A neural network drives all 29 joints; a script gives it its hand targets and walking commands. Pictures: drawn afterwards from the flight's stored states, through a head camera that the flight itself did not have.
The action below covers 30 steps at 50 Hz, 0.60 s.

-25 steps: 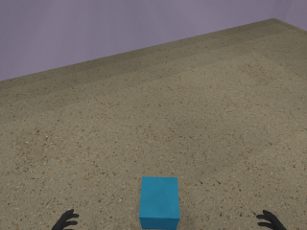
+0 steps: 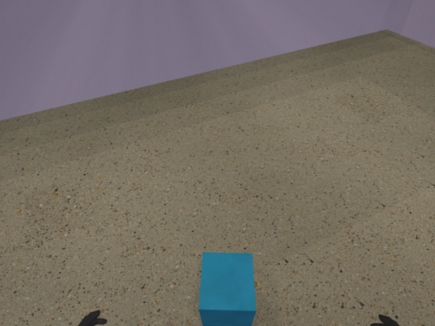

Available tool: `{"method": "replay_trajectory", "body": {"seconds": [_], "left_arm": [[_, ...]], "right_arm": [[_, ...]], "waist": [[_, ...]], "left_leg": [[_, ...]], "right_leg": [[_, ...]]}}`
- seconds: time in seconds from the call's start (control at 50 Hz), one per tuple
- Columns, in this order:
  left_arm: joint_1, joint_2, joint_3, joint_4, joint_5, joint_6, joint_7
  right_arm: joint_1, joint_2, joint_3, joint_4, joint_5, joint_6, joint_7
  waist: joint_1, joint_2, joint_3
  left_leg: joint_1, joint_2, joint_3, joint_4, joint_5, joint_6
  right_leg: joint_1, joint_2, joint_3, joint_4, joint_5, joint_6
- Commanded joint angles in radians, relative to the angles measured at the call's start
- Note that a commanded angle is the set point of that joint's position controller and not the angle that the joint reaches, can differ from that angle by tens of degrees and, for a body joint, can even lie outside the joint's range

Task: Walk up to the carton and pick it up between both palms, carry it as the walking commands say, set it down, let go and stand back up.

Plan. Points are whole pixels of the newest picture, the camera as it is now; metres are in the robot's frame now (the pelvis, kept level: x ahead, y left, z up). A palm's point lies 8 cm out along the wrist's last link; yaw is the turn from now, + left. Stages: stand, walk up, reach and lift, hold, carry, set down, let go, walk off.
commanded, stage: stand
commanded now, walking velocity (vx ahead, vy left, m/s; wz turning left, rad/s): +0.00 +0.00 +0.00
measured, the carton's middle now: (227, 290) +0.40 +0.01 -0.65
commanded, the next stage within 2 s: none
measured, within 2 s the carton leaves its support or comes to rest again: neither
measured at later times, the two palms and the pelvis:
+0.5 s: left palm out of the picture +0.08 +0.31 -0.10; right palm out of the picture +0.09 -0.31 -0.10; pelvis -0.01 +0.00 +0.00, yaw +0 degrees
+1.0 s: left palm out of the picture +0.07 +0.31 -0.10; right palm out of the picture +0.08 -0.31 -0.10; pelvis -0.01 +0.00 +0.00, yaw +1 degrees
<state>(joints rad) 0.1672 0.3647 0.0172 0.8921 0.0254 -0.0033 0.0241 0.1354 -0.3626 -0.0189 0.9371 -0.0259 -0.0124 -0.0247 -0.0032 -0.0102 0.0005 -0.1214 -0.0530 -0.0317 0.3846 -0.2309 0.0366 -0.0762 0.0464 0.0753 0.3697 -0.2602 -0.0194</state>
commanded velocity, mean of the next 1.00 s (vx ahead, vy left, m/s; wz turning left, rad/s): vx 0.00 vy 0.00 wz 0.00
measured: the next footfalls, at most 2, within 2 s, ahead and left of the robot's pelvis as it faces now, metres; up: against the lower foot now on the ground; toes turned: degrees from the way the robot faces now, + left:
none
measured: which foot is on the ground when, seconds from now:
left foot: down 0.00-1.00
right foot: down 0.00-1.00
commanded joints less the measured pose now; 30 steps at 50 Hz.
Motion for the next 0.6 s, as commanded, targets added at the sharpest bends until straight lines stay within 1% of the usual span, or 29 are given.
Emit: {"method": "replay_trajectory", "body": {"seconds": [0.0, 0.26, 0.58], "left_arm": [[-0.039, 0.157, 0.032, -0.038, -0.001, -0.013, 0.003], [-0.051, 0.169, 0.028, 0.015, -0.005, -0.017, -0.001], [-0.062, 0.179, 0.025, 0.058, -0.010, -0.018, -0.003]], "right_arm": [[-0.047, -0.166, -0.032, -0.038, 0.001, -0.013, -0.003], [-0.052, -0.179, -0.028, 0.010, 0.005, -0.015, 0.000], [-0.058, -0.189, -0.025, 0.046, 0.009, -0.016, 0.001]], "waist": [[0.000, 0.007, -0.016], [0.000, 0.010, -0.003], [0.000, 0.010, -0.002]], "left_leg": [[0.034, 0.145, -0.133, -0.052, 0.227, -0.010], [0.032, 0.150, -0.143, -0.082, 0.191, -0.006], [0.038, 0.155, -0.149, -0.096, 0.200, -0.003]], "right_leg": [[-0.047, -0.131, 0.102, -0.056, 0.220, 0.002], [-0.043, -0.136, 0.103, -0.085, 0.180, -0.001], [-0.035, -0.143, 0.100, -0.100, 0.175, -0.003]]}}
